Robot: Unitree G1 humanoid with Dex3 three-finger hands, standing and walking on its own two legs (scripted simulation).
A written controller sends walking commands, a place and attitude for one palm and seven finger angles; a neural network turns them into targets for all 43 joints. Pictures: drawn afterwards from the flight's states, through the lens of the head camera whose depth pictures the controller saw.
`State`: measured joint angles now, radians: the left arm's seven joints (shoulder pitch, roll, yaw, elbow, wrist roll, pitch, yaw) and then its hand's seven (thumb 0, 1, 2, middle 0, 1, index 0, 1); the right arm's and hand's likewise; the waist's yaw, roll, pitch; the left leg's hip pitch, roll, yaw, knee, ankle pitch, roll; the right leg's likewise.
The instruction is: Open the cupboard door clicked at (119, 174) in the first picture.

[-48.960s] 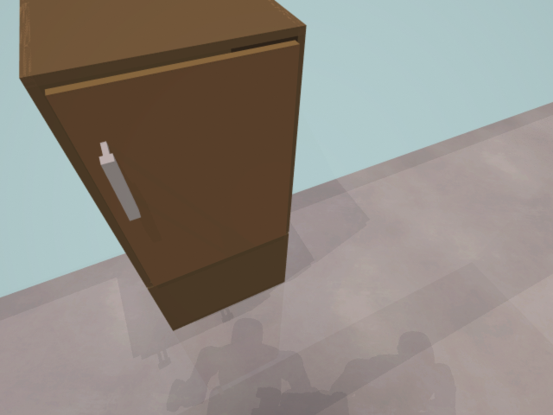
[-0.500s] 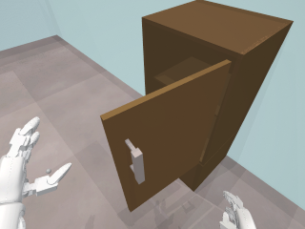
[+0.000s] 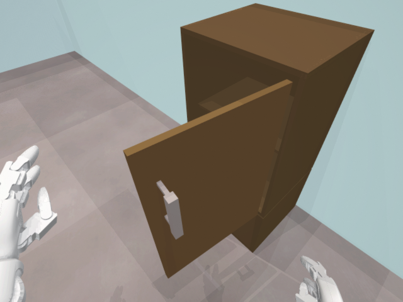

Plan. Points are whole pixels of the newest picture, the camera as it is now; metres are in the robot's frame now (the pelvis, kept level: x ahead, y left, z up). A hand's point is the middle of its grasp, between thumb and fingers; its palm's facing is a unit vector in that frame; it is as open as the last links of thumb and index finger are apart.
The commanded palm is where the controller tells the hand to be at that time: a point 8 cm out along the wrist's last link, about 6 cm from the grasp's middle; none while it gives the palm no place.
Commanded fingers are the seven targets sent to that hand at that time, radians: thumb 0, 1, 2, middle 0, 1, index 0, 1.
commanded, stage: draw the hand back to the body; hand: left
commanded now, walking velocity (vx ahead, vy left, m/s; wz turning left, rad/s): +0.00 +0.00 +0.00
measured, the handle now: (169, 210) +0.29 +0.12 +0.02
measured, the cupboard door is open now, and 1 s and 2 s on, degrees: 82 82 82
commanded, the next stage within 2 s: step back with the hand held close in 0.08 s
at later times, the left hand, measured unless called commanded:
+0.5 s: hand (54, 225) +0.17 +0.25 +0.15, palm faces +0.33 -0.79 -0.51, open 7.4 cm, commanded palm +0.11 +0.30 +0.17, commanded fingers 0.00 0.90 0.90 -0.20 -0.30 -0.20 -0.30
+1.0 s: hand (6, 265) +0.11 +0.28 +0.15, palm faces +0.43 -0.79 -0.44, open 7.5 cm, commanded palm +0.04 +0.33 +0.17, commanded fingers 0.00 0.90 0.90 -0.20 -0.30 -0.20 -0.30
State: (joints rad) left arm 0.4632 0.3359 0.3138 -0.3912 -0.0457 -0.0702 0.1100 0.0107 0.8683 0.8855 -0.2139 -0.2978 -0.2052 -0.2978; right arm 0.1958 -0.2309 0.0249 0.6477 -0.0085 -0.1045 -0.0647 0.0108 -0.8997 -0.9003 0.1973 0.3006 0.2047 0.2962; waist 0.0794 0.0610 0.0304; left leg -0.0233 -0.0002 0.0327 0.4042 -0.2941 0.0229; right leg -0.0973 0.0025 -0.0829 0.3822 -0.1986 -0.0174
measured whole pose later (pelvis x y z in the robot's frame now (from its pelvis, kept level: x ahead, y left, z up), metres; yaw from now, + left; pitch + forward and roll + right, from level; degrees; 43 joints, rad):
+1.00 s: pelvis -0.10 +0.03 -0.03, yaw +0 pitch -1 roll -1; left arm 0.50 0.40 0.42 -0.58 -0.01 -0.22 0.17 0.01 0.88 0.89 -0.22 -0.30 -0.21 -0.30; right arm 0.20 -0.22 0.02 0.57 -0.01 -0.07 -0.08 0.01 -0.90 -0.90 0.20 0.30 0.21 0.30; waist 0.01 -0.03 0.06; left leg -0.41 -0.02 0.05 0.69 -0.27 0.06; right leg -0.45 -0.03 -0.07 0.61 -0.19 0.00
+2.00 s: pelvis -0.28 -0.05 -0.01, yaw +0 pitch +1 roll +1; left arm 0.64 0.47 0.45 -0.52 -0.05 -0.22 0.15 0.01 0.88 0.89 -0.22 -0.30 -0.21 -0.30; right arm 0.24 -0.23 -0.01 0.61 0.01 -0.06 -0.07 0.01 -0.90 -0.90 0.20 0.30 0.20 0.30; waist 0.01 0.00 -0.05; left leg -0.38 -0.02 0.01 0.81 -0.38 0.02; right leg -0.25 0.07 -0.08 0.47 -0.24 -0.11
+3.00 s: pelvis -0.32 -0.02 -0.01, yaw +7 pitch +0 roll +0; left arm 0.23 0.22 0.03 0.98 0.01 0.01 0.02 -0.03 0.95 0.89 -0.21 -0.30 -0.20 -0.30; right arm 0.28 -0.19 -0.01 1.03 -0.03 0.02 -0.02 0.01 -0.90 -0.90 0.20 0.30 0.20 0.30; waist -0.01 0.00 0.07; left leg -0.21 -0.01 0.01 0.49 -0.28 0.02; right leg -0.26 0.04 -0.01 0.47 -0.20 -0.03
